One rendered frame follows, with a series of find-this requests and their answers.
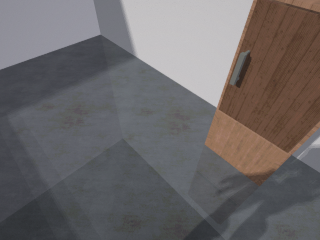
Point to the cupboard door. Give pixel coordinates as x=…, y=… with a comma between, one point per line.
x=278, y=92

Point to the handle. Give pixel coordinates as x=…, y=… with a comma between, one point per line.
x=238, y=67

